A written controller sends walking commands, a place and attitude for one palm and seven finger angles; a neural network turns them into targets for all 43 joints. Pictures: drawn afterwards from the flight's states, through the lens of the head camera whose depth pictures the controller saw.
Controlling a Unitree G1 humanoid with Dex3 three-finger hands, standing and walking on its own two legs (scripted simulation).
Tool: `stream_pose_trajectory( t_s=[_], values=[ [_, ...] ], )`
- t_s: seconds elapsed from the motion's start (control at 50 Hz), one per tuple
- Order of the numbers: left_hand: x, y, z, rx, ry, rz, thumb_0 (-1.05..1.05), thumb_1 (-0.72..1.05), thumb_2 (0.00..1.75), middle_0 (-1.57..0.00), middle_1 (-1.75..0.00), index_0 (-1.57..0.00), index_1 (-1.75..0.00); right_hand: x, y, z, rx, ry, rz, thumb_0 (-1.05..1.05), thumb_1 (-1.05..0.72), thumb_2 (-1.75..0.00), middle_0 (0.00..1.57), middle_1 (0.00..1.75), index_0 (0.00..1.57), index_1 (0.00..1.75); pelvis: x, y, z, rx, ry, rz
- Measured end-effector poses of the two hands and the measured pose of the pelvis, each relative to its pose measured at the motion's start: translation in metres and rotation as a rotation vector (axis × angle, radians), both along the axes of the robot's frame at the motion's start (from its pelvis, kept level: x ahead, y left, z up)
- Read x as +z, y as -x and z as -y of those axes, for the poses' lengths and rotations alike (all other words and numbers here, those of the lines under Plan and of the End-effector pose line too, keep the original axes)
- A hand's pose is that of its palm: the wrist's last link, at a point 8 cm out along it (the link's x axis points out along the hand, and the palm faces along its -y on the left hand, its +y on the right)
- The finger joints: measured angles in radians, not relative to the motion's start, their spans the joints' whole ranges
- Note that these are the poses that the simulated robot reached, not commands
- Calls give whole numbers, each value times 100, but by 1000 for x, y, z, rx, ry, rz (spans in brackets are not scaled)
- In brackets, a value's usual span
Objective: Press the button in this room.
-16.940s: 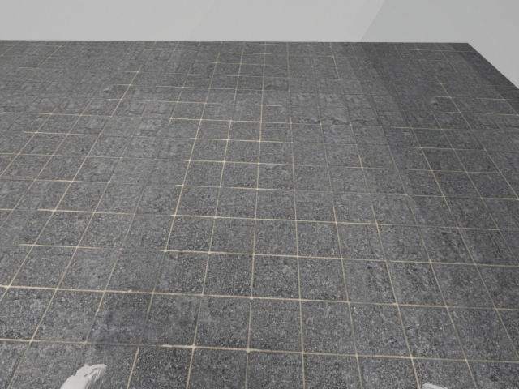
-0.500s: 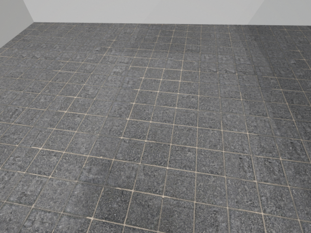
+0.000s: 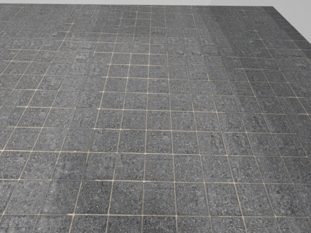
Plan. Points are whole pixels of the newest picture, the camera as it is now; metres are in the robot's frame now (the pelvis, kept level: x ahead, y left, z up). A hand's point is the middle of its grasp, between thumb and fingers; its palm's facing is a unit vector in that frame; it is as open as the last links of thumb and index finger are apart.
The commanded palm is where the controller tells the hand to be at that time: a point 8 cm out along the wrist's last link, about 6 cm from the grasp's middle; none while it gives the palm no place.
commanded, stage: turn or walk to find it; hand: left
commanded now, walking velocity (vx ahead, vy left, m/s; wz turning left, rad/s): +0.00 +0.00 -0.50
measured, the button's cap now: out of the picture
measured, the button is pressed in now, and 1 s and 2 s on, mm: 0 0 0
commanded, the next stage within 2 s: none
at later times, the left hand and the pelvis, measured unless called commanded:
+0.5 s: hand (114, 228) +0.15 +0.13 -0.15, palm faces -0.26 -0.92 -0.29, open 7.4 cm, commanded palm none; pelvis -0.01 -0.04 -0.01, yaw -16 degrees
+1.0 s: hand (104, 228) +0.15 +0.16 -0.18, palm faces -0.41 -0.89 -0.22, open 7.4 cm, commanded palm none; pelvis +0.00 +0.00 +0.00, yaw -30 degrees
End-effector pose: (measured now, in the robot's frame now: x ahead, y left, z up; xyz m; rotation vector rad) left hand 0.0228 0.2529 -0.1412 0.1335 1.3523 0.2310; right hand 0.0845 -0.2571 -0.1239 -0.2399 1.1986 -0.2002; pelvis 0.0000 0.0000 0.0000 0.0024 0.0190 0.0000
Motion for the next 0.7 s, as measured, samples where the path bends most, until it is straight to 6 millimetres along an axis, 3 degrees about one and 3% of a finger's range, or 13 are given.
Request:
stream_pose_trajectory(
  t_s=[0.12, 0.22, 0.3, 0.44, 0.54, 0.7],
  values=[
    [5, -33, -19, -86, -1, 48, 0, 91, 90, -20, -30, -20, -30, 10, 17, -23, -47, -24, 44, 0, -91, -90, 20, 30, 20, 30, 5, 4, -10, -78, 8, 27],
    [14, -62, -18, -161, -17, 89, 0, 91, 90, -20, -30, -20, -30, 5, 36, -28, -108, -59, 44, 0, -90, -90, 20, 30, 21, 30, 6, 5, -9, -138, 8, 28],
    [17, -87, 0, -243, -27, 99, 0, 91, 90, -20, -30, -20, -30, -6, 62, -18, -185, -83, 19, 0, -91, -90, 21, 30, 21, 30, 3, 6, 0, -189, 3, 26],
    [17, -129, 58, -400, -47, 170, 0, 91, 90, -20, -30, -20, -30, -40, 124, 23, -324, -109, -91, 0, -91, -90, 21, 30, 21, 30, -14, 10, 30, -265, -2, 23],
    [26, -127, 86, -420, -38, 169, 0, 90, 90, -20, -30, -20, -30, -30, 143, 45, -363, -87, -140, 1, -91, -90, 20, 30, 20, 30, -2, 13, 41, -304, -20, 26],
    [24, -116, 100, -470, 1, 108, 0, 90, 90, -20, -30, -20, -30, -9, 135, 59, -406, -53, -55, 1, -91, -90, 20, 30, 20, 30, 7, 11, 46, -375, -23, 18]
  ],
)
